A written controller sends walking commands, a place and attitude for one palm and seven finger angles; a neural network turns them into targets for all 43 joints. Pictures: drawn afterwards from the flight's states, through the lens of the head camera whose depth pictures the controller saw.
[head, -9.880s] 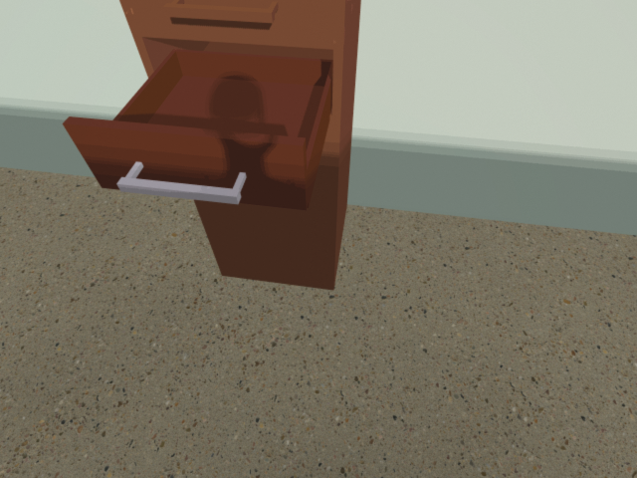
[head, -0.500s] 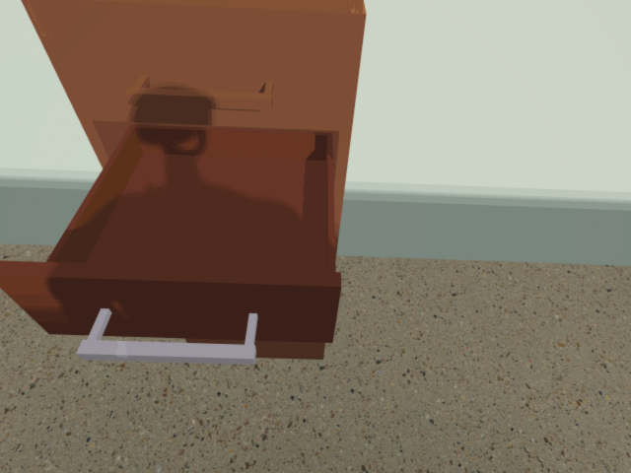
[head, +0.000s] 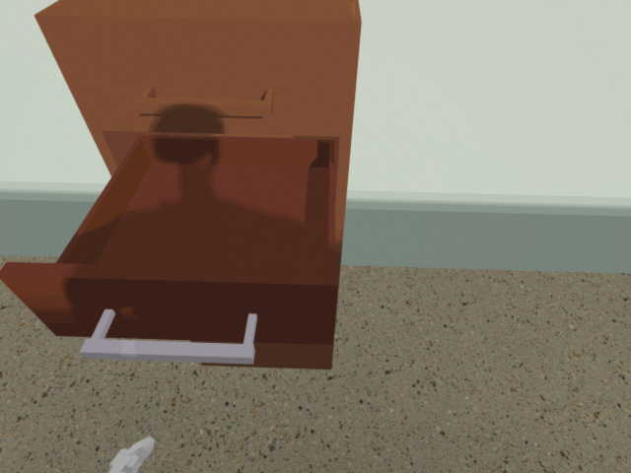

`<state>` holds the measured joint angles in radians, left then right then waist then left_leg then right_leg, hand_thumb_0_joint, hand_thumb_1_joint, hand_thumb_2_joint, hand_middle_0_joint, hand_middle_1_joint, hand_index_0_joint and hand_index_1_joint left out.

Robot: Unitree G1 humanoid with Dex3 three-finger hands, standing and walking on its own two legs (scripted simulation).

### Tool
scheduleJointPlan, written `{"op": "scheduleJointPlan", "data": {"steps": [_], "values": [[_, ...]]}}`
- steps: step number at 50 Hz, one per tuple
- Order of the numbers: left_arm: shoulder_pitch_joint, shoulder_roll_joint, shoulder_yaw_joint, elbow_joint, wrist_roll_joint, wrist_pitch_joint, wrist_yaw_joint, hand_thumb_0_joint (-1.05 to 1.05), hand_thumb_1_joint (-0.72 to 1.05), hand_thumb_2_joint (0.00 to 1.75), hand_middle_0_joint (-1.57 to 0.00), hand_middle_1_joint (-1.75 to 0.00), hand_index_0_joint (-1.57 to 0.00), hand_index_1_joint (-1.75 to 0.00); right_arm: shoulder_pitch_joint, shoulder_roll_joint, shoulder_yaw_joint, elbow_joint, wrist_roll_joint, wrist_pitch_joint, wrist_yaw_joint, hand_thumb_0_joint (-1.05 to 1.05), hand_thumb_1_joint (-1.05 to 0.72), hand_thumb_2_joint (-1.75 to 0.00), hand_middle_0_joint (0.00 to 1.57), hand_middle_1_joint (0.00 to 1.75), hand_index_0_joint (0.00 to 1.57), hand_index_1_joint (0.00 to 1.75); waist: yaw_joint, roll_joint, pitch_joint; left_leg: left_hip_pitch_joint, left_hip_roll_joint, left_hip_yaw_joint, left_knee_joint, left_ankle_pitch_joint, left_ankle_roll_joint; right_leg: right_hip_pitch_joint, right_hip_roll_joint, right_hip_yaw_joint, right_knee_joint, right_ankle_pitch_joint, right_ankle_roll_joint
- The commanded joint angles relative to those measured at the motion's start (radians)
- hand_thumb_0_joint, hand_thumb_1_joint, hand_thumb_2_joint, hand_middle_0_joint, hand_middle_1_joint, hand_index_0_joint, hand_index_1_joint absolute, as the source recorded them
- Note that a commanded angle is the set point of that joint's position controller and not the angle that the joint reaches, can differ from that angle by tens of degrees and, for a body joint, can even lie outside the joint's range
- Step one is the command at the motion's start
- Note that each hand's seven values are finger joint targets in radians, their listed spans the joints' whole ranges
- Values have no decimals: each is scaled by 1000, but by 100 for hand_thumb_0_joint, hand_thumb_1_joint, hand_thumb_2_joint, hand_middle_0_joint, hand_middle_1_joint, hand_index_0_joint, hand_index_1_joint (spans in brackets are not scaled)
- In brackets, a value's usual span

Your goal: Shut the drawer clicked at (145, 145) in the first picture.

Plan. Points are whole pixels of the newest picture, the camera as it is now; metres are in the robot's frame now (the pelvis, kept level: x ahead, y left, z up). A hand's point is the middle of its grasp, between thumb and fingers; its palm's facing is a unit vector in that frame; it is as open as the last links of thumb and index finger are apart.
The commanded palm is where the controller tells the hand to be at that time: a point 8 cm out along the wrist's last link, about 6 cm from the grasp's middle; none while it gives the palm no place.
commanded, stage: raise the hand and make a fist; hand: left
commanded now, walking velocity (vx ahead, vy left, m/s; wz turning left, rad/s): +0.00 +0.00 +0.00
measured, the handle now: (174, 336) +0.27 +0.19 +0.06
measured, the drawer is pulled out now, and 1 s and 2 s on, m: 0.30 0.30 0.30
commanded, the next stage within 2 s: bring the fist close to the handle in 1.76 s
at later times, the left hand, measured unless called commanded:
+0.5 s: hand out of the picture +0.12 +0.14 +0.02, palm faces +0.05 -1.00 -0.08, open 4.8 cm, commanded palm +0.08 +0.21 +0.03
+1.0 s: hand (142, 464) +0.12 +0.17 +0.09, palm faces +0.04 -0.99 -0.09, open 3.1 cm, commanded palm +0.06 +0.22 +0.11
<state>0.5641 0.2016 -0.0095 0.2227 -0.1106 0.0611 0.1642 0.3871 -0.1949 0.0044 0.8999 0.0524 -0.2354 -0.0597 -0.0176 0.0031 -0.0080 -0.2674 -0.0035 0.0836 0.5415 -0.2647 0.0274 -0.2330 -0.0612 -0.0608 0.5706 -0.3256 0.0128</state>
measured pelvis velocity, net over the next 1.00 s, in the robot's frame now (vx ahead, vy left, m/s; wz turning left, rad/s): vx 0.00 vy -0.02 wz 0.02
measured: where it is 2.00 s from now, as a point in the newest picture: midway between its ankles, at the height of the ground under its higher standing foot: outside the picture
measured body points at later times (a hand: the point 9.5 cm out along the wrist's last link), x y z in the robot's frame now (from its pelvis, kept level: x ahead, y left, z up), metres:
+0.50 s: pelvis -0.02 -0.04 -0.06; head +0.00 -0.05 +0.39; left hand +0.12 +0.20 +0.03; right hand +0.21 -0.24 -0.11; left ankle +0.02 +0.10 -0.73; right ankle -0.01 -0.13 -0.73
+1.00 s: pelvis +0.00 -0.02 -0.03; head -0.02 -0.02 +0.42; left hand +0.12 +0.22 +0.09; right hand +0.21 -0.24 -0.06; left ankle +0.02 +0.10 -0.73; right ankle -0.01 -0.13 -0.73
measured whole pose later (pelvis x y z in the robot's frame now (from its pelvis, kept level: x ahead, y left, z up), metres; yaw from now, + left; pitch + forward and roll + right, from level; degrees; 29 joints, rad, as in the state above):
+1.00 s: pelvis +0.00 -0.02 -0.03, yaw +1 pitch +3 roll -1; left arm 0.78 0.24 0.17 -0.43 -0.30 -0.27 -0.28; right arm 0.22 -0.22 -0.01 0.56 0.08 -0.37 -0.05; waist 0.05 0.04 -0.10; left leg -0.49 0.05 0.02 0.83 -0.39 0.00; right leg -0.41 -0.02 -0.10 0.80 -0.43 -0.01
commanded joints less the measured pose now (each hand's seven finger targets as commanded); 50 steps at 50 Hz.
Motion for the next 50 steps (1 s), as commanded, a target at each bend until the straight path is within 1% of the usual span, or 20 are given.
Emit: {"op": "scheduleJointPlan", "data": {"steps": [1, 2, 4, 5, 6, 9, 10, 13, 16, 19, 21, 22, 26, 28, 33, 38, 41, 43, 46, 50], "values": [[-13, -123, -89, -333, -18, -234, -60, 0, 90, 90, -36, -47, -36, -47, -198, -167, -60, -293, -22, -146, -1, 0, -90, -90, 20, 30, 20, 30, -24, -176, 42, -125, 25, -128, -13, -97, -19, -249, 61, -65, -25, -91, -28], [78, -134, -75, -263, -26, -294, -103, 0, 90, 90, -38, -50, -38, -50, -206, -165, -69, -316, -33, -141, 15, 0, -90, -90, 20, 30, 20, 30, 3, -234, 32, -180, 20, -111, 34, -87, -28, -290, 69, -72, 13, -124, -28], [247, -114, 7, -207, -68, -439, -225, 0, 90, 90, -42, -54, -42, -54, -247, -158, -90, -369, -40, -111, 52, 0, -90, -90, 20, 30, 20, 30, 62, -258, -12, -284, 11, -79, 126, -53, -45, -328, 72, -70, 103, -119, -35], [267, -94, 37, -218, -84, -517, -290, 0, 90, 90, -44, -56, -44, -56, -271, -160, -98, -398, -42, -95, 70, 0, -90, -90, 20, 30, 20, 30, 69, -227, -25, -319, 7, -67, 171, -40, -50, -344, 70, -61, 146, -89, -40], [277, -18, 122, -208, -77, -590, -338, 0, 90, 90, -46, -58, -46, -58, -282, -163, -111, -413, -42, -74, 89, 0, -90, -90, 20, 30, 20, 30, 79, -135, -34, -324, 2, -57, 207, -30, -56, -340, 62, -44, 173, -54, -52], [218, 90, 186, -472, -53, -700, -376, 0, 90, 90, -52, -65, -52, -65, -307, -137, -115, -514, -44, -52, 98, 0, -90, -90, 20, 30, 20, 30, 103, 64, -243, -343, 3, -31, 300, 47, -22, -330, 54, 3, 298, 62, -58], [200, 86, 185, -539, -67, -703, -373, 0, 90, 90, -54, -67, -54, -67, -304, -129, -110, -532, -42, -44, 92, 0, -90, -90, 20, 30, 20, 30, 95, 114, -260, -331, 5, -36, 311, 57, -17, -342, 57, 5, 311, 70, -59], [129, 76, 205, -651, -132, -670, -346, 0, 90, 90, -60, -73, -60, -73, -283, -118, -99, -547, -32, -19, 65, 0, -90, -90, 20, 30, 20, 30, 42, 126, -216, -350, 5, -63, 331, -49, -10, -393, 64, 25, 263, -48, -50], [20, 67, 157, -738, -156, -662, -372, 0, 90, 90, -66, -80, -66, -80, -248, -132, -83, -554, -21, -28, 31, 0, -90, -90, 20, 30, 20, 30, -32, 25, -157, -365, 9, -84, 395, -89, 7, -451, 58, 82, 188, -129, -33], [1, 89, 133, -687, -162, -614, -451, 0, 90, 90, -72, -86, -72, -86, -239, -143, -72, -542, -14, -51, 10, 0, -90, -90, 20, 30, 20, 30, -44, 25, -157, -378, 11, -93, 406, -98, 11, -443, 48, 112, 151, -147, -22], [15, 124, 176, -603, -165, -549, -489, 0, 90, 90, -76, -91, -76, -91, -256, -143, -68, -524, -3, -56, -5, 0, -90, -90, 20, 30, 20, 30, -37, -16, -130, -385, 12, -96, 405, -104, 11, -416, 41, 140, 106, -176, -13], [25, 131, 191, -614, -173, -520, -505, 0, 90, 90, -78, -93, -78, -93, -246, -142, -65, -526, 0, -57, -8, 0, -90, -90, 20, 30, 20, 30, -19, -5, -174, -369, 9, -97, 388, -83, 10, -380, 36, 139, 107, -152, -12], [142, 197, 357, -577, -216, -420, -501, 0, 90, 90, -86, -101, -86, -101, -300, -114, -61, -513, 7, -56, -22, 0, -90, -90, 20, 30, 20, 30, 58, -8, -235, -322, 7, -105, 331, 11, 0, -229, 16, 134, 104, 41, 4], [176, 183, 376, -605, -239, -413, -488, 0, 90, 90, -90, -106, -90, -106, -299, -99, -59, -515, 9, -60, -23, 0, -90, -90, 20, 30, 20, 30, 67, -35, -241, -303, 9, -106, 302, 44, -5, -193, 13, 118, 112, 132, 13], [256, 157, 358, -653, -260, -459, -502, 0, 90, 90, -100, -117, -100, -117, -295, -101, -61, -504, 15, -100, -13, 0, -90, -90, 20, 30, 20, 30, 69, -43, -201, -266, 5, -106, 260, 83, -7, -173, 20, 101, 104, 240, 26], [210, 135, 291, -704, -266, -476, -525, 0, 90, 90, -110, -127, -110, -127, -274, -124, -59, -506, 23, -163, -14, 0, -90, -90, 20, 30, 20, 30, 47, -19, -136, -222, 4, -103, 227, 23, -2, -240, 40, 83, 57, 57, 1], [197, 156, 293, -772, -247, -475, -497, 0, 90, 90, -116, -134, -116, -134, -281, -132, -58, -499, 23, -193, -14, 0, -90, -90, 20, 30, 20, 30, 59, 21, -138, -181, 7, -101, 200, 11, 2, -238, 54, 55, 52, -20, -19], [218, 136, 257, -838, -225, -462, -472, 0, 90, 90, -120, -138, -120, -138, -273, -127, -52, -512, 24, -206, -4, 0, -90, -90, 20, 30, 20, 30, 63, 65, -150, -153, 8, -102, 170, 15, 4, -235, 64, 15, 74, -3, -28], [260, 161, 297, -846, -205, -421, -429, 0, 90, 90, -126, -145, -126, -145, -293, -120, -49, -505, 21, -207, 2, 0, -90, -90, 20, 30, 20, 30, 84, 44, -140, -148, 13, -106, 145, 24, -1, -208, 74, -12, 80, 30, -32], [248, 146, 279, -914, -204, -357, -415, 0, 90, 90, -134, -153, -134, -153, -305, -116, -29, -528, 27, -202, 7, 0, -90, -90, 20, 30, 20, 30, 83, 78, -114, -119, 18, -106, 108, 22, -8, -193, 84, -43, 78, 54, -34]]}}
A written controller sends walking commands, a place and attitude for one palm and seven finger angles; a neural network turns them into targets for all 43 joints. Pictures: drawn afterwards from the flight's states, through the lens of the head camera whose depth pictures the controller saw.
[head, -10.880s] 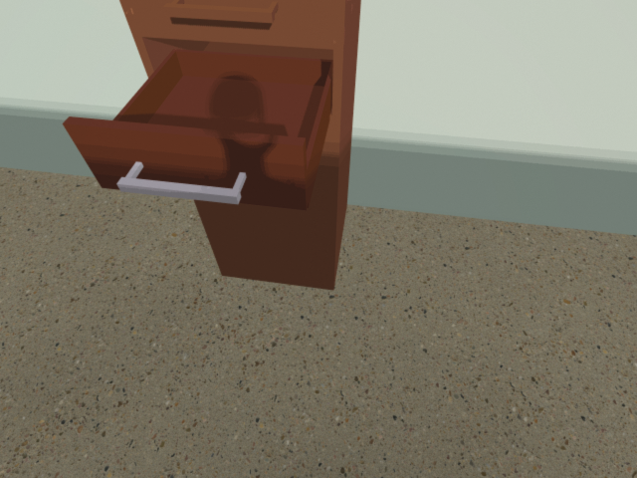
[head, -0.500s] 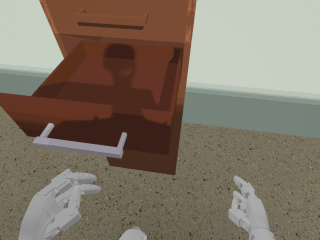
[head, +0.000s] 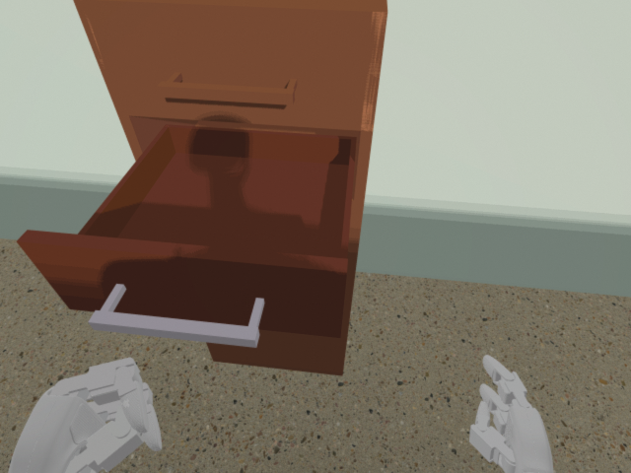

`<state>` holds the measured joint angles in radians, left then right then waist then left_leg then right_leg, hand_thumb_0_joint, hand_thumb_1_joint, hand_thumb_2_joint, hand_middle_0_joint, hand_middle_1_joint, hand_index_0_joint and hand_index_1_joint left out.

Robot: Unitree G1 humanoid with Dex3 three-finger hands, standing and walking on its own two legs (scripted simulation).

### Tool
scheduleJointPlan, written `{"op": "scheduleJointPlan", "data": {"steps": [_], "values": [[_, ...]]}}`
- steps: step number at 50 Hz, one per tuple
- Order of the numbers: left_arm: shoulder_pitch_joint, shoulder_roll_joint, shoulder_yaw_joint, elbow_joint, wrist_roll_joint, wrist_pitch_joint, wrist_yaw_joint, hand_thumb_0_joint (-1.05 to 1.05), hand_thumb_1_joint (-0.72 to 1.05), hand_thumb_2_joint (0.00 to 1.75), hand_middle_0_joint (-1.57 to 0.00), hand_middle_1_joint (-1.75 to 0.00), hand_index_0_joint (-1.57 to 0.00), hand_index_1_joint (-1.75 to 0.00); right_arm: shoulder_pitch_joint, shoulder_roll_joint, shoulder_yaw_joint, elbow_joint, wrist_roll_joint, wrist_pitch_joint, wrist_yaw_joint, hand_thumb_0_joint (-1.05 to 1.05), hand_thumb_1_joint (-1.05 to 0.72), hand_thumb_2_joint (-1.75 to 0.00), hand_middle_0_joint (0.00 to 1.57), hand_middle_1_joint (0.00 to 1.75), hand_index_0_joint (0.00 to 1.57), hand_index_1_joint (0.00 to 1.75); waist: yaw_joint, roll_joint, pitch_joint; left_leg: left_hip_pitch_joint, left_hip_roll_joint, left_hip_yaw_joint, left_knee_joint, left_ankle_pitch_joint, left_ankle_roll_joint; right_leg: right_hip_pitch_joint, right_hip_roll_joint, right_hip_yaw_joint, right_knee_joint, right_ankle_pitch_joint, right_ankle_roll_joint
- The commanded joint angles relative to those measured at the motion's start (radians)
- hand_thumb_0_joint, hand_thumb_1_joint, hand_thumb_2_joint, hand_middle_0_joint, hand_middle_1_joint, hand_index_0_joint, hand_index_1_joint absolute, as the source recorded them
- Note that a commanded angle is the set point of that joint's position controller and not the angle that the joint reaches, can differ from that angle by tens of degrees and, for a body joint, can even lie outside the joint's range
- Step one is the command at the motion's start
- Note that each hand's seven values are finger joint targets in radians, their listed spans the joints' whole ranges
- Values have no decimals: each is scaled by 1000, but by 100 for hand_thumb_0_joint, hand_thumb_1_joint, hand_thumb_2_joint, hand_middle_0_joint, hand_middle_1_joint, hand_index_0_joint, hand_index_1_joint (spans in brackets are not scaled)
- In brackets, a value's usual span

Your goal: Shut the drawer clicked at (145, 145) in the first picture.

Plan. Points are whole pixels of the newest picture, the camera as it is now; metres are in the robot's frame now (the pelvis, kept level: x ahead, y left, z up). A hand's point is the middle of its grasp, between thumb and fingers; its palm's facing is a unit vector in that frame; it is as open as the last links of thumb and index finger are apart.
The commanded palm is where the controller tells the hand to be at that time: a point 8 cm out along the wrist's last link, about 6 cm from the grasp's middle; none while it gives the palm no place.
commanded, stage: raise the hand and make a fist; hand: left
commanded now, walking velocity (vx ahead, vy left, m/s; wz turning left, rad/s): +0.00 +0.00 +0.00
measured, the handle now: (180, 314) +0.27 +0.20 +0.08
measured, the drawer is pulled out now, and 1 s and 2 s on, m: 0.30 0.30 0.30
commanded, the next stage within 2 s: bring the fist close to the handle in 0.76 s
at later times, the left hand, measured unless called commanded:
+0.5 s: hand (98, 413) +0.13 +0.19 +0.18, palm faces +0.04 -0.99 -0.15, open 3.2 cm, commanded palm +0.06 +0.23 +0.19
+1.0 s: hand (100, 408) +0.13 +0.20 +0.16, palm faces +0.07 -0.99 -0.14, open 3.2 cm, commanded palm +0.07 +0.24 +0.17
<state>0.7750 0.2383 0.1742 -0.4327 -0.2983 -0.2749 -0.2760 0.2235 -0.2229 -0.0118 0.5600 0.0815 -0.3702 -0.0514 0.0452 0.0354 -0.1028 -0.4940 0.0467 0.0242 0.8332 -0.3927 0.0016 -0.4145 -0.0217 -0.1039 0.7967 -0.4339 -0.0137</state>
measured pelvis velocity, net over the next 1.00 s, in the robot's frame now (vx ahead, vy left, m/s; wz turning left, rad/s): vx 0.01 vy -0.02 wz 0.00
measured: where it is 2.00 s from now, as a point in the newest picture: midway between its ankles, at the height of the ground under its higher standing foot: outside the picture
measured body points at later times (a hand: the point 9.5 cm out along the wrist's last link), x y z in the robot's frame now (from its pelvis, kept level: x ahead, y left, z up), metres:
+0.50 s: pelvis +0.00 +0.00 +0.02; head -0.05 -0.03 +0.46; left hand +0.12 +0.24 +0.19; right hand +0.22 -0.20 -0.01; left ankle +0.02 +0.12 -0.70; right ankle -0.01 -0.11 -0.70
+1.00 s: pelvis +0.01 -0.02 +0.02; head -0.04 -0.05 +0.47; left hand +0.12 +0.25 +0.17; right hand +0.21 -0.24 -0.02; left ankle +0.02 +0.12 -0.70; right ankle -0.01 -0.11 -0.70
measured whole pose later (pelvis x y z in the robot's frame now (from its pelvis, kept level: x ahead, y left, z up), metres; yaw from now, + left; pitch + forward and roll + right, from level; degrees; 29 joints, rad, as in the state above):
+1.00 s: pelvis +0.01 -0.02 +0.02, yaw +0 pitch -2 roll -1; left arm 0.68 0.30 0.36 -0.43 -0.40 -0.06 -0.36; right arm 0.23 -0.25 0.05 0.64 0.10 -0.48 -0.09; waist 0.07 0.08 -0.08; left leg -0.29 0.07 0.01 0.65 -0.32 -0.03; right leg -0.20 0.02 -0.11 0.60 -0.36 -0.04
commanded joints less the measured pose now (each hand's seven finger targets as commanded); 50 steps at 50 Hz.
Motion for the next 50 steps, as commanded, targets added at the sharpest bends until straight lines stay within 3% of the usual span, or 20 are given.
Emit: {"op": "scheduleJointPlan", "data": {"steps": [1, 3, 8, 10, 12, 16, 23, 25, 26, 27, 30, 31, 32, 34, 37, 40, 41, 46, 49, 50], "values": [[39, 115, 99, -263, -12, 1, 29, 0, 90, 90, -136, -156, -136, -156, -154, -91, -8, -184, -4, -64, -1, 0, -90, -90, 20, 30, 20, 30, 24, 42, -11, 110, -32, -48, -188, 147, 19, -3, 46, 1, -160, 164, -8], [14, 98, 70, -298, -13, 35, 21, 0, 90, 90, -140, -160, -140, -160, -148, -91, 2, -193, 2, -65, -1, 0, -90, -90, 20, 30, 20, 30, 13, 41, -2, 129, -29, -50, -203, 137, 17, -4, 50, -5, -170, 161, -5], [-17, 109, 71, -366, -13, 105, 16, 0, 90, 90, -140, -160, -140, -160, -160, -89, 24, -193, 4, -76, 1, 0, -90, -90, 20, 30, 20, 30, 16, 40, 16, 162, -28, -57, -236, 145, 13, 28, 54, -11, -199, 183, -5], [-35, 134, 104, -372, -20, 125, 15, 0, 90, 90, -140, -160, -140, -160, -166, -89, 27, -189, 6, -80, -4, 0, -90, -90, 20, 30, 20, 30, 19, 3, 17, 171, -27, -58, -245, 142, 14, 40, 56, -10, -214, 182, -2], [-42, 129, 101, -394, -19, 146, 12, 0, 90, 90, -140, -160, -140, -160, -172, -86, 35, -188, 8, -84, -3, 0, -90, -90, 20, 30, 20, 30, 22, 49, 24, 192, -30, -55, -257, 146, 13, 48, 54, -7, -230, 185, -4], [-77, 176, 172, -405, -38, 180, 7, 0, 90, 90, -140, -160, -140, -160, -193, -89, 41, -180, 16, -99, -9, 0, -90, -90, 20, 30, 20, 30, 33, 46, 24, 211, -32, -54, -269, 150, 10, 76, 57, -2, -259, 193, -4], [-84, 162, 188, -321, -75, 236, -25, 0, 90, 90, -140, -160, -140, -160, -188, -100, 40, -167, 25, -115, -18, 0, -90, -90, 20, 30, 20, 30, 36, -15, 75, 210, -37, -49, -290, 132, 12, 79, 53, 19, -305, 174, 2], [-87, 188, 212, -338, -75, 234, -25, 0, 90, 90, -140, -160, -140, -160, -187, -101, 36, -171, 23, -120, -21, 0, -90, -90, 20, 30, 20, 30, 41, -11, 47, 225, -40, -43, -282, 146, 16, 87, 49, 32, -310, 179, 5], [-86, 198, 225, -348, -73, 230, -23, 0, 90, 90, -140, -160, -140, -160, -201, -103, 38, -167, 26, -123, -17, 0, -90, -90, 20, 30, 20, 30, 43, 47, 49, 230, -42, -38, -277, 139, 14, 92, 49, 41, -322, 164, 1], [-97, 175, 193, -368, -73, 224, -22, 0, 90, 90, -140, -160, -140, -160, -184, -100, 42, -171, 23, -128, -18, 0, -90, -90, 20, 30, 20, 30, 37, 50, 59, 232, -43, -38, -283, 135, 14, 84, 46, 31, -321, 155, 2], [-90, 207, 233, -368, -80, 190, -14, 0, 90, 90, -140, -160, -140, -160, -173, -106, 30, -161, 20, -141, -21, 0, -90, -90, 20, 30, 20, 30, 38, 16, 43, 242, -42, -35, -266, 152, 17, 89, 41, 50, -334, 159, 6], [-87, 212, 244, -360, -76, 182, -9, 0, 90, 90, -140, -160, -140, -160, -189, -107, 29, -149, 20, -145, -20, 0, -90, -90, 20, 30, 20, 30, 40, 50, 56, 244, -42, -32, -259, 146, 15, 85, 41, 58, -351, 143, 3], [-89, 190, 218, -351, -79, 177, -9, 0, 90, 90, -140, -160, -140, -160, -172, -105, 31, -149, 19, -147, -22, 0, -90, -90, 20, 30, 20, 30, 32, 33, 83, 233, -42, -33, -265, 128, 14, 70, 38, 57, -358, 111, 5], [-97, 213, 250, -307, -87, 168, -11, 0, 90, 90, -140, -160, -140, -160, -173, -106, 24, -141, 22, -154, -29, 0, -90, -90, 20, 30, 20, 30, 32, -10, 94, 227, -40, -34, -252, 114, 15, 61, 32, 87, -384, 64, 10], [-118, 224, 264, -288, -90, 164, -22, 0, 90, 90, -140, -160, -140, -160, -172, -110, 22, -132, 24, -166, -39, 0, -90, -90, 20, 30, 20, 30, 31, 33, 107, 245, -41, -28, -249, 115, 14, 55, 23, 108, -414, 31, 10], [-128, 232, 287, -237, -110, 169, -45, 0, 90, 90, -140, -160, -140, -160, -174, -115, 18, -126, 26, -176, -49, 0, -90, -90, 20, 30, 20, 30, 32, -47, 90, 248, -37, -33, -243, 140, 18, 63, 21, 123, -415, 66, 21], [-128, 239, 307, -224, -114, 170, -53, 0, 90, 90, -140, -160, -140, -160, -192, -117, 19, -115, 26, -178, -49, 0, -90, -90, 20, 30, 20, 30, 37, -5, 95, 256, -38, -34, -237, 143, 16, 67, 18, 138, -432, 68, 22], [-108, 212, 290, -180, -125, 162, -87, 0, 90, 90, -140, -160, -140, -160, -185, -127, 18, -104, 22, -191, -46, 0, -90, -90, 20, 30, 20, 30, 35, -5, 60, 265, -42, -35, -241, 197, 17, 95, 18, 123, -387, 214, 28], [-123, 185, 246, -171, -120, 142, -96, 0, 90, 90, -140, -160, -140, -160, -164, -126, 14, -105, 17, -190, -41, 0, -90, -90, 20, 30, 20, 30, 28, -47, 63, 250, -46, -37, -246, 210, 20, 88, 26, 101, -353, 256, 27], [-117, 192, 251, -176, -113, 133, -93, 0, 90, 90, -140, -160, -140, -160, -161, -125, 12, -106, 14, -192, -39, 0, -90, -90, 20, 30, 20, 30, 30, -28, 41, 253, -48, -35, -245, 220, 20, 96, 25, 98, -340, 279, 27]]}}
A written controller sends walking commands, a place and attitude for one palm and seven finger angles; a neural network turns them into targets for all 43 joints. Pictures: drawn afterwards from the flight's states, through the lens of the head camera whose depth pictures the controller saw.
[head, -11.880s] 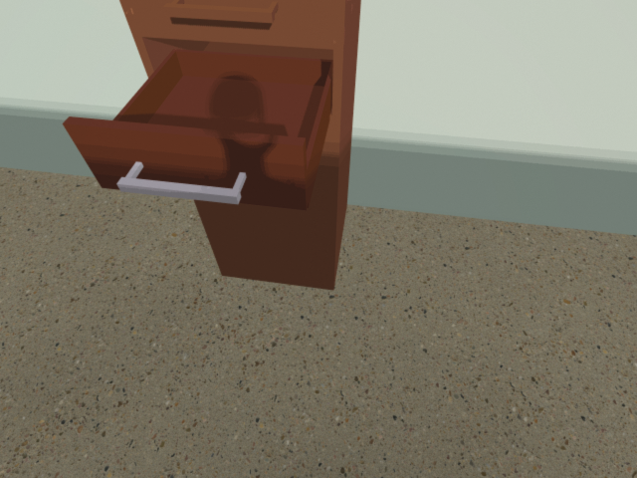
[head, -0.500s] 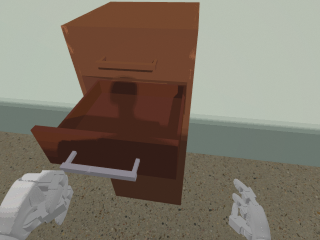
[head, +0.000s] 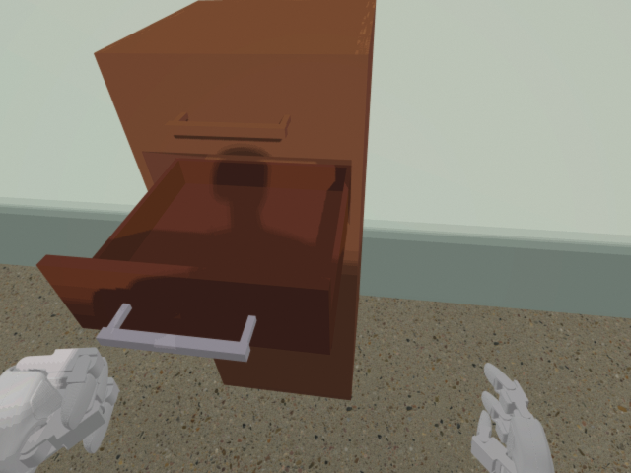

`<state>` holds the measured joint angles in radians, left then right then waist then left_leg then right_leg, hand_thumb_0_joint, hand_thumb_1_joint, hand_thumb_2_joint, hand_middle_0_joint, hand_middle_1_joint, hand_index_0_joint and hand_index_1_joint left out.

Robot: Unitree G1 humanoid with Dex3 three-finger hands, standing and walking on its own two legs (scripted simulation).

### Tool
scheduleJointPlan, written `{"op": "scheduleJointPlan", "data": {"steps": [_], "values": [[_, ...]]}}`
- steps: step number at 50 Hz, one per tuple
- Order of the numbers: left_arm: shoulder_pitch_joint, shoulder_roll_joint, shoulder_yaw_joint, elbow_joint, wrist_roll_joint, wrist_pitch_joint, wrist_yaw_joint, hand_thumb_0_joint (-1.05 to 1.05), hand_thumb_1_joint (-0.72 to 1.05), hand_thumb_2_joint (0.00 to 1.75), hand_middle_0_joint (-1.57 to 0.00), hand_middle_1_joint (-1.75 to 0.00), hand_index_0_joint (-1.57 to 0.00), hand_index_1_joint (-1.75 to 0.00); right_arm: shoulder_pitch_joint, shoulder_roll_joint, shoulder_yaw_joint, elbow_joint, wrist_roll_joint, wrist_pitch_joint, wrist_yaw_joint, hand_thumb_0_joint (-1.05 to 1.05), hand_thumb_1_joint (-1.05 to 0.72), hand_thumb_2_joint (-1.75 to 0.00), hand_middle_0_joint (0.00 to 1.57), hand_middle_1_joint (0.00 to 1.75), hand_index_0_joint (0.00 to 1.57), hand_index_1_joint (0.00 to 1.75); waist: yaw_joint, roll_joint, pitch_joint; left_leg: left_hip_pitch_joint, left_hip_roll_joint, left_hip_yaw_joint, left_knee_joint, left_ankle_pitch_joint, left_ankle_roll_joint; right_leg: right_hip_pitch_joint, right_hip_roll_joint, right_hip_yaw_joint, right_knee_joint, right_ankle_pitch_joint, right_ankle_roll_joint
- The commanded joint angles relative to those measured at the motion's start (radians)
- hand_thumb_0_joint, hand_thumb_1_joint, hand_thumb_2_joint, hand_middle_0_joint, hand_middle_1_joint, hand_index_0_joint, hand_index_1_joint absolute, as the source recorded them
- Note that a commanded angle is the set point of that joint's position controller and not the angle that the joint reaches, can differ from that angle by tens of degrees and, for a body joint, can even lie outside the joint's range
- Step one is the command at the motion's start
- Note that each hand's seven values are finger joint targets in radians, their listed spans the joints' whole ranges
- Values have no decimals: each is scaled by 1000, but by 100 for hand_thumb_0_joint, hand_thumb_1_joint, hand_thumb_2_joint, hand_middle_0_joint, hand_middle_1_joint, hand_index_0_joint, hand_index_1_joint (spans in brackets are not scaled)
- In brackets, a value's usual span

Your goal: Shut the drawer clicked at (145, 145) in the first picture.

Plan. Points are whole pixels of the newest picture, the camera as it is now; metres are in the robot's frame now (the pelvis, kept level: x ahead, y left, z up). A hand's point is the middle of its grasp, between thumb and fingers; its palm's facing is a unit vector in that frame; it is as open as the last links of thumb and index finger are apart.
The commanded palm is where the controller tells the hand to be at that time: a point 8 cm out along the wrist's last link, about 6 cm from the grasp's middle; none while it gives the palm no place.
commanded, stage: bring the fist close to the handle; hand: left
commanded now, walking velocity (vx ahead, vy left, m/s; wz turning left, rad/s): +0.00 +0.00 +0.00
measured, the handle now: (179, 330) +0.27 +0.22 +0.06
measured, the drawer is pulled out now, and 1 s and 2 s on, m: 0.30 0.30 0.29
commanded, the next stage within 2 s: push the drawer shut in 1.26 s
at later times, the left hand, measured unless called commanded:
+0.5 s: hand (145, 399) +0.16 +0.21 +0.09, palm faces +0.04 -0.99 -0.09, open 3.2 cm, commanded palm +0.12 +0.26 +0.10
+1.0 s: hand (178, 395) +0.19 +0.19 +0.06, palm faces +0.02 -1.00 -0.08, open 3.3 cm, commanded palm +0.15 +0.25 +0.07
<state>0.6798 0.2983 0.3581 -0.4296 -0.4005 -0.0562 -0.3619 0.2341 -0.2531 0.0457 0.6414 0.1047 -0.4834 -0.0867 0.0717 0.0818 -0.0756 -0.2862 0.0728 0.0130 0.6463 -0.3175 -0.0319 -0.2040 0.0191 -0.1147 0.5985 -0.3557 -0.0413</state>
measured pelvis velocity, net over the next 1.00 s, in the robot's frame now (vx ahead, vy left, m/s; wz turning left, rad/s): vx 0.00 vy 0.01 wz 0.01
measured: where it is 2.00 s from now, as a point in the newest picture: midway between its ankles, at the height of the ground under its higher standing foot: outside the picture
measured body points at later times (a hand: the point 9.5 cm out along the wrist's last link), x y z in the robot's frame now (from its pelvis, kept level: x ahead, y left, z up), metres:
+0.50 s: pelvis +0.00 +0.01 -0.01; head +0.00 +0.00 +0.44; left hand +0.16 +0.26 +0.10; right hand +0.20 -0.20 -0.06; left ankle +0.02 +0.14 -0.73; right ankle -0.02 -0.09 -0.73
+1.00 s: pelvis +0.00 +0.01 -0.03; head +0.02 +0.00 +0.42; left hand +0.18 +0.24 +0.06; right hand +0.18 -0.22 -0.10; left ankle +0.02 +0.14 -0.73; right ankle -0.02 -0.09 -0.73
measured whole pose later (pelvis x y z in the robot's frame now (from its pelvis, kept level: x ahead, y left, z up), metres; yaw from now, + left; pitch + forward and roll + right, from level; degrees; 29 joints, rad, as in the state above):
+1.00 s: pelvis +0.00 +0.01 -0.03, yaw +0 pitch +6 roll -1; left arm 0.54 0.21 0.15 -0.22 -0.26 -0.27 -0.22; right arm 0.23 -0.23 0.01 0.59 0.05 -0.29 -0.04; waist 0.00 0.05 -0.07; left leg -0.57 0.04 0.01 0.86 -0.40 -0.01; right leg -0.50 -0.02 -0.11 0.85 -0.46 -0.02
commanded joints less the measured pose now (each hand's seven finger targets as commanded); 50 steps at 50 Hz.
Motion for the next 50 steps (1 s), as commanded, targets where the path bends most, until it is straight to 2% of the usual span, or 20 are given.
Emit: {"op": "scheduleJointPlan", "data": {"steps": [1, 2, 5, 7, 10, 11, 13, 15, 16, 18, 20, 23, 27, 29, 35, 37, 43, 46, 48, 50], "values": [[-14, 147, 84, -187, -1, -94, 0, 0, 90, 90, -140, -160, -140, -160, -183, -93, -47, -181, -11, -77, 1, 0, -90, -90, 20, 30, 20, 30, 10, -48, 9, 46, -75, -19, -51, 150, 53, -110, -13, 109, -142, 206, 50], [-12, 130, 57, -195, 12, -101, 4, 0, 90, 90, -140, -160, -140, -160, -165, -89, -47, -184, -14, -73, 4, 0, -90, -90, 20, 30, 20, 30, 5, -25, 12, 43, -77, -16, -59, 161, 54, -113, -10, 91, -128, 214, 43], [-41, 109, 19, -197, 28, -128, 21, 0, 90, 90, -140, -160, -140, -160, -161, -86, -52, -188, -18, -69, 9, 0, -90, -90, 20, 30, 20, 30, -3, -59, 8, 33, -78, -17, -56, 149, 57, -132, -4, 70, -104, 205, 42], [-38, 101, 9, -185, 47, -137, 37, 0, 90, 90, -140, -160, -140, -160, -155, -83, -52, -182, -23, -60, 13, 0, -90, -90, 20, 30, 20, 30, -6, -14, 22, 20, -79, -14, -58, 133, 54, -144, -2, 67, -103, 175, 35], [-82, 94, -4, -147, 54, -144, 47, 0, 90, 90, -140, -160, -140, -160, -152, -85, -55, -183, -24, -44, 9, 0, -90, -90, 20, 30, 20, 30, -16, -58, 16, -2, -77, -18, -50, 105, 54, -160, -3, 67, -95, 134, 39], [-97, 102, -1, -158, 63, -149, 55, 0, 90, 90, -140, -160, -140, -160, -164, -87, -57, -176, -26, -39, 9, 0, -90, -90, 20, 30, 20, 30, -15, -31, 18, 0, -77, -17, -46, 98, 55, -160, -5, 74, -103, 119, 36], [-94, 59, -52, -143, 71, -148, 53, 0, 90, 90, -140, -160, -140, -160, -148, -85, -57, -184, -29, -30, 13, 0, -90, -90, 20, 30, 20, 30, -24, -40, 4, -1, -77, -16, -47, 107, 56, -166, -5, 57, -81, 142, 37], [-97, 67, -49, -128, 74, -150, 53, 0, 90, 90, -140, -160, -140, -160, -145, -87, -59, -188, -32, -24, 14, 0, -90, -90, 20, 30, 20, 30, -25, -62, -30, -7, -78, -18, -35, 126, 58, -160, -8, 58, -64, 171, 39], [-94, 82, -28, -112, 81, -151, 61, 0, 90, 90, -140, -160, -140, -160, -155, -86, -61, -174, -35, -15, 14, 0, -90, -90, 20, 30, 20, 30, -22, -61, -19, -18, -76, -18, -31, 123, 57, -158, -8, 61, -71, 164, 38], [-91, 54, -55, -97, 84, -152, 59, 0, 90, 90, -140, -160, -140, -160, -142, -83, -62, -183, -37, 0, 16, 0, -90, -90, 20, 30, 20, 30, -27, -53, -29, -22, -77, -17, -28, 136, 57, -166, -8, 53, -52, 182, 37], [-97, 79, -23, -79, 80, -161, 63, 0, 90, 90, -140, -160, -140, -160, -142, -83, -66, -185, -38, 11, 15, 0, -90, -90, 20, 30, 20, 30, -24, -74, -48, -34, -77, -18, -20, 147, 55, -162, -9, 52, -39, 195, 39], [-67, 44, -53, -90, 84, -184, 64, 0, 90, 90, -140, -160, -140, -160, -135, -78, -70, -189, -43, 24, 24, 0, -90, -90, 20, 30, 20, 30, -25, -33, -82, -23, -78, -12, -7, 187, 55, -157, -9, 39, -12, 244, 35], [-87, 18, -100, -70, 90, -211, 69, 0, 90, 90, -140, -160, -140, -160, -125, -85, -73, -190, -47, 37, 28, 0, -90, -90, 20, 30, 20, 30, -46, -58, -50, -60, -77, -18, 9, 152, 56, -204, -6, 37, 3, 201, 37], [-89, 31, -90, -48, 94, -223, 75, 0, 90, 90, -140, -160, -140, -160, -122, -88, -78, -192, -47, 43, 29, 0, -90, -90, 20, 30, 20, 30, -47, -71, -54, -82, -76, -22, 17, 133, 54, -216, -7, 37, 14, 173, 37], [-108, 7, -137, -69, 121, -265, 109, 0, 90, 90, -140, -160, -140, -160, -105, -88, -84, -202, -55, 65, 40, 0, -90, -90, 20, 30, 20, 30, -60, -33, -96, -98, -76, -27, 48, 134, 55, -247, -13, 31, 62, 160, 34], [-117, 20, -124, -34, 129, -269, 125, 0, 90, 90, -140, -160, -140, -160, -102, -89, -88, -198, -58, 83, 39, 0, -90, -90, 20, 30, 20, 30, -65, -81, -77, -133, -74, -28, 56, 108, 55, -262, -14, 37, 63, 131, 36], [-160, 4, -150, -5, 131, -290, 135, 0, 90, 90, -140, -160, -140, -160, -97, -92, -87, -212, -60, 120, 39, 0, -90, -90, 20, 30, 20, 30, -78, -55, -96, -166, -74, -26, 85, 86, 54, -290, -18, 42, 89, 105, 36], [-182, 28, -136, -27, 133, -299, 142, 0, 90, 90, -140, -160, -140, -160, -101, -91, -83, -217, -62, 127, 37, 0, -90, -90, 20, 30, 20, 30, -72, -27, -115, -164, -72, -28, 90, 84, 56, -283, -20, 49, 89, 95, 33], [-149, 40, -110, -23, 125, -298, 143, 0, 90, 90, -140, -160, -140, -160, -91, -86, -89, -220, -59, 134, 37, 0, -90, -90, 20, 30, 20, 30, -68, -51, -150, -161, -71, -24, 95, 100, 55, -269, -21, 53, 91, 113, 34], [-125, 13, -129, -7, 116, -290, 135, 0, 90, 90, -140, -160, -140, -160, -97, -84, -86, -227, -56, 138, 40, 0, -90, -90, 20, 30, 20, 30, -67, -61, -135, -174, -71, -23, 95, 108, 54, -268, -21, 47, 95, 132, 37]]}}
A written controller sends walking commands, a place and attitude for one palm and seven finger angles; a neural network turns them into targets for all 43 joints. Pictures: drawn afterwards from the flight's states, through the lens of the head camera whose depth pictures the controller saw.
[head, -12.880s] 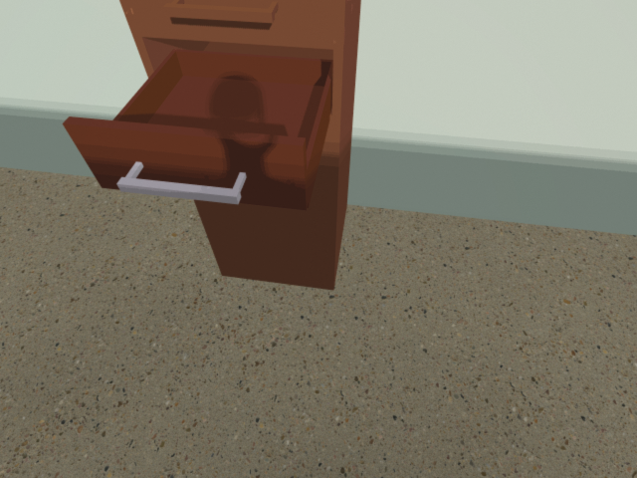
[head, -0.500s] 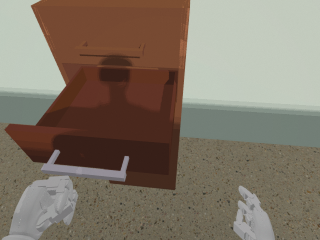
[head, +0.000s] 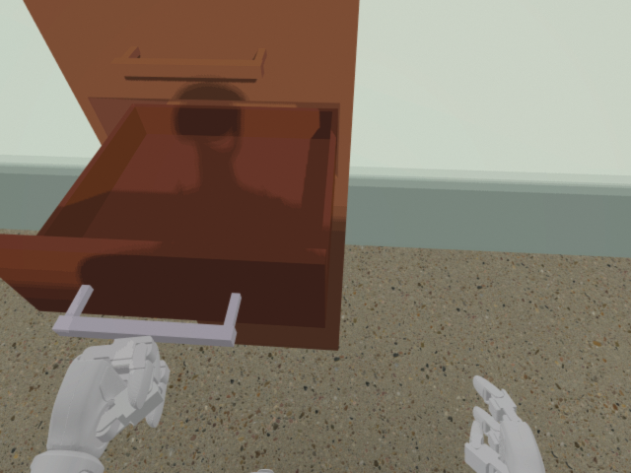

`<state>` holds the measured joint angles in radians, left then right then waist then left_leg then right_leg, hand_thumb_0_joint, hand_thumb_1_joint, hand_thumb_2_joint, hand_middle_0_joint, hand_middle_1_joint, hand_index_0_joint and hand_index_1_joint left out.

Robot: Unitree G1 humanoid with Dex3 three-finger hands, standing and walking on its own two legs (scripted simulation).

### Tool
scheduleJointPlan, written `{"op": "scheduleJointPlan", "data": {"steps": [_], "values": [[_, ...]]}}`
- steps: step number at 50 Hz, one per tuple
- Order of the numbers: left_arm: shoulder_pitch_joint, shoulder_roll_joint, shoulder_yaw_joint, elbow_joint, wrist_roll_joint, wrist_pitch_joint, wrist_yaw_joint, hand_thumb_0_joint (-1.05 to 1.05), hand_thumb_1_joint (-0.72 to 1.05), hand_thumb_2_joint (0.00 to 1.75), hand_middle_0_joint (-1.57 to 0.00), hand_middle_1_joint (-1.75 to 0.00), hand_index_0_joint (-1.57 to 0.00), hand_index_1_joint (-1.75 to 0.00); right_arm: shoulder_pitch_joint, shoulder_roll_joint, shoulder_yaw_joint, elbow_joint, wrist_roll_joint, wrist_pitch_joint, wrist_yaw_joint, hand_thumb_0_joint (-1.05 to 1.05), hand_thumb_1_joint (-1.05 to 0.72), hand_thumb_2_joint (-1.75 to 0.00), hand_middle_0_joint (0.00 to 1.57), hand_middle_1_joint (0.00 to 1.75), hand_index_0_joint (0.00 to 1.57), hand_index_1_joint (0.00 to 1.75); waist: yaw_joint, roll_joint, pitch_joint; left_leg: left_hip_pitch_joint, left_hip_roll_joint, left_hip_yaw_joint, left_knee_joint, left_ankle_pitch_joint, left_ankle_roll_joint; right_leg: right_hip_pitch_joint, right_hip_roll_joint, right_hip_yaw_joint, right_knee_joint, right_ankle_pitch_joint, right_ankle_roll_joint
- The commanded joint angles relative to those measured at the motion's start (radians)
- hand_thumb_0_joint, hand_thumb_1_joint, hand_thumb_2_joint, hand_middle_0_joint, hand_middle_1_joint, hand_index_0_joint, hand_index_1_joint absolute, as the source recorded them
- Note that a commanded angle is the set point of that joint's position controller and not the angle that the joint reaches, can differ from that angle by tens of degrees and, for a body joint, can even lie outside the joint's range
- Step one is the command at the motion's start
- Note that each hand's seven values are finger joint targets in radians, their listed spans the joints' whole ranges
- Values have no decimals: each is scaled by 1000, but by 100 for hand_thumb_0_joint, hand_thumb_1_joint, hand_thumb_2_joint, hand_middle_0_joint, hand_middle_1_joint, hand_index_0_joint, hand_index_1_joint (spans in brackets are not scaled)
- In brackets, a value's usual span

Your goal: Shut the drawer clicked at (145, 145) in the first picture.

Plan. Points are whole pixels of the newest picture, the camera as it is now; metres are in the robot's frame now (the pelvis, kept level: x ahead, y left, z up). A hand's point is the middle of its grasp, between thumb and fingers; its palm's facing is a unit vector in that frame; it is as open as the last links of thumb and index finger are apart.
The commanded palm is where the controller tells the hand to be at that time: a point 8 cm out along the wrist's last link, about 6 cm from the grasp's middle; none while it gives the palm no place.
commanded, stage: bring the fist close to the handle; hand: left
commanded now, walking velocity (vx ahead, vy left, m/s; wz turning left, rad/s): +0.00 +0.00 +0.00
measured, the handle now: (151, 314) +0.27 +0.21 +0.09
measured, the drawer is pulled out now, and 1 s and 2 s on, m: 0.30 0.29 0.16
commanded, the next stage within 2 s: push the drawer shut in 0.26 s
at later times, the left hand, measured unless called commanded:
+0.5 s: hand (149, 393) +0.19 +0.18 +0.09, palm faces +0.02 -1.00 -0.08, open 3.2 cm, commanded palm +0.16 +0.24 +0.09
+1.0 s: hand (150, 373) +0.21 +0.19 +0.08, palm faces +0.01 -1.00 -0.07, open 2.8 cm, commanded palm +0.22 +0.24 +0.09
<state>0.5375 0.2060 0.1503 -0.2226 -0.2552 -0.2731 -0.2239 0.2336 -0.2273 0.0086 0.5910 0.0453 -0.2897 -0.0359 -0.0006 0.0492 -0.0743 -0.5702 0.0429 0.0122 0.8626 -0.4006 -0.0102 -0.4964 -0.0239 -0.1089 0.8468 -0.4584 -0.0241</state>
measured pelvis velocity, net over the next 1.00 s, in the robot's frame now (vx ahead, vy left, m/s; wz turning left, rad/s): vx -0.02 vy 0.00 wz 0.03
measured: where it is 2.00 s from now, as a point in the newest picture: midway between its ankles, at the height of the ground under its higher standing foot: outside the picture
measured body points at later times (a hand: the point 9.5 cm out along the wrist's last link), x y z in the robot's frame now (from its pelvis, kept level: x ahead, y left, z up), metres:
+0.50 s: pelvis +0.00 +0.00 +0.00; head +0.03 -0.02 +0.45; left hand +0.18 +0.24 +0.09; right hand +0.19 -0.24 -0.07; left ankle +0.02 +0.13 -0.70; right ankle -0.01 -0.10 -0.70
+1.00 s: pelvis -0.02 +0.00 +0.00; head +0.02 -0.01 +0.45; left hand +0.20 +0.24 +0.09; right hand +0.17 -0.23 -0.08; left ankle +0.02 +0.13 -0.70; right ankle -0.01 -0.10 -0.70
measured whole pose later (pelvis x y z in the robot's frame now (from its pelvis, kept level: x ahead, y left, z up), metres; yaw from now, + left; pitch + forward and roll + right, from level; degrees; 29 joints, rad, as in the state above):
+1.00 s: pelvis -0.02 +0.00 +0.00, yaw +2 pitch +5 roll -1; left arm 0.30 0.23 0.14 -0.03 -0.27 -0.29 -0.25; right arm 0.23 -0.27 0.04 0.62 0.06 -0.26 -0.07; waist 0.02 0.06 -0.04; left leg -0.58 0.03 -0.02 0.86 -0.37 0.00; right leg -0.49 -0.04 -0.13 0.84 -0.44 -0.02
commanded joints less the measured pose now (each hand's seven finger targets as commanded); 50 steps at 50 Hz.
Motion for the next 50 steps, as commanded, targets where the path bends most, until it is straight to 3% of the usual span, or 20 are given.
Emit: {"op": "scheduleJointPlan", "data": {"steps": [1, 4, 6, 7, 11, 18, 20, 24, 26, 27, 30, 35, 38, 40, 42, 45, 46, 48, 50], "values": [[5, 125, 99, -200, -27, -71, 3, 0, 90, 90, -140, -160, -140, -160, -103, -111, -49, -166, 3, -49, -12, 0, -90, -90, 20, 30, 20, 30, 3, -34, -119, 102, -42, -23, -117, 186, 34, 25, 21, 51, -165, 229, 18], [28, 108, 86, -201, -37, -64, -10, 0, 90, 90, -140, -160, -140, -160, -95, -110, -52, -177, 5, -43, -13, 0, -90, -90, 20, 30, 20, 30, 0, -45, -128, 107, -42, -20, -116, 200, 34, 24, 21, 49, -160, 254, 23], [49, 130, 115, -183, -37, -64, -10, 0, 90, 90, -140, -160, -140, -160, -102, -110, -54, -168, 5, -37, -14, 0, -90, -90, 20, 30, 20, 30, 5, -63, -118, 96, -42, -21, -111, 212, 36, 34, 21, 55, -168, 270, 22], [42, 110, 88, -203, -39, -71, -16, 0, 90, 90, -140, -160, -140, -160, -93, -111, -52, -173, 6, -36, -13, 0, -90, -90, 20, 30, 20, 30, -1, -39, -120, 104, -45, -18, -110, 211, 36, 24, 21, 54, -163, 270, 23], [32, 142, 120, -214, -44, -90, -21, 0, 90, 90, -140, -160, -140, -160, -95, -111, -54, -169, 4, -34, -15, 0, -90, -90, 20, 30, 20, 30, -2, -44, -124, 100, -45, -21, -98, 225, 37, 30, 20, 59, -160, 292, 23], [38, 136, 120, -189, -55, -98, -41, 0, 90, 90, -140, -160, -140, -160, -92, -113, -55, -174, 9, -32, -17, 0, -90, -90, 20, 30, 20, 30, -5, -38, -123, 94, -46, -21, -93, 199, 35, 15, 17, 69, -168, 256, 24], [-15, 129, 97, -207, -58, -101, -47, 0, 90, 90, -140, -160, -140, -160, -92, -117, -50, -178, 11, -36, -19, 0, -90, -90, 20, 30, 20, 30, -15, -10, -116, 103, -46, -23, -96, 185, 36, 1, 18, 66, -167, 236, 24], [-66, 136, 99, -186, -54, -90, -40, 0, 90, 90, -140, -160, -140, -160, -86, -123, -48, -172, 7, -33, -22, 0, -90, -90, 20, 30, 20, 30, -20, -26, -127, 109, -45, -25, -97, 183, 38, 4, 15, 71, -173, 233, 26], [-79, 169, 143, -145, -52, -81, -31, 0, 90, 90, -140, -160, -140, -160, -93, -125, -48, -158, 6, -24, -26, 0, -90, -90, 20, 30, 20, 30, -13, -53, -115, 97, -43, -27, -102, 180, 37, 18, 15, 75, -184, 222, 24], [-83, 138, 113, -135, -55, -75, -37, 0, 90, 90, -140, -160, -140, -160, -90, -124, -43, -167, 5, -21, -26, 0, -90, -90, 20, 30, 20, 30, -16, -37, -110, 97, -45, -23, -104, 178, 37, 15, 12, 77, -183, 225, 25], [-124, 159, 139, -121, -64, -67, -43, 0, 90, 90, -140, -160, -140, -160, -91, -127, -42, -168, 7, -18, -28, 0, -90, -90, 20, 30, 20, 30, -10, -27, -131, 108, -44, -22, -113, 191, 35, 31, 11, 73, -184, 241, 25], [-196, 138, 94, -136, -62, -74, -35, 0, 90, 90, -140, -160, -140, -160, -82, -134, -35, -162, 7, -28, -28, 0, -90, -90, 20, 30, 20, 30, -29, -1, -121, 136, -42, -33, -123, 184, 35, 1, 19, 51, -176, 235, 23], [-279, 143, 76, -120, -52, -81, -26, 0, 90, 90, -140, -160, -140, -160, -73, -145, -33, -151, 3, -30, -31, 0, -90, -90, 20, 30, 20, 30, -43, -35, -114, 131, -39, -40, -127, 145, 36, -20, 20, 53, -182, 183, 24], [-331, 145, 67, -113, -48, -88, -27, 0, 90, 90, -140, -160, -140, -160, -75, -149, -30, -146, 5, -36, -34, 0, -90, -90, 20, 30, 20, 30, -45, -16, -108, 133, -40, -42, -130, 119, 35, -30, 18, 55, -184, 149, 23], [-383, 144, 56, -75, -43, -82, -21, 0, 90, 90, -140, -160, -140, -160, -75, -153, -25, -136, 3, -33, -37, 0, -90, -90, 20, 30, 20, 30, -53, -37, -91, 120, -39, -48, -136, 80, 36, -44, 18, 59, -196, 96, 24], [-509, 135, 22, -71, -37, -82, -21, 0, 90, 90, -140, -160, -140, -160, -81, -157, -23, -128, 8, -38, -44, 0, -90, -90, 20, 30, 20, 30, -65, -4, -104, 137, -41, -55, -150, 30, 36, -57, 16, 59, -195, 51, 23], [-536, 142, 23, -58, -31, -79, -13, 0, 90, 90, -140, -160, -140, -160, -80, -160, -22, -118, 8, -37, -46, 0, -90, -90, 20, 30, 20, 30, -70, -30, -105, 138, -38, -59, -151, 22, 38, -57, 19, 59, -198, 43, 23], [-585, 119, -11, -49, -29, -69, -12, 0, 90, 90, -140, -160, -140, -160, -79, -157, -21, -117, 10, -38, -49, 0, -90, -90, 20, 30, 20, 30, -74, -16, -127, 152, -41, -60, -160, 8, 38, -55, 17, 62, -201, 37, 24], [-621, 150, 7, -8, -27, -60, -9, 0, 90, 90, -140, -160, -140, -160, -83, -163, -19, -110, 13, -36, -54, 0, -90, -90, 20, 30, 20, 30, -71, -25, -111, 140, -40, -61, -166, -18, 36, -54, 16, 69, -211, 10, 24]]}}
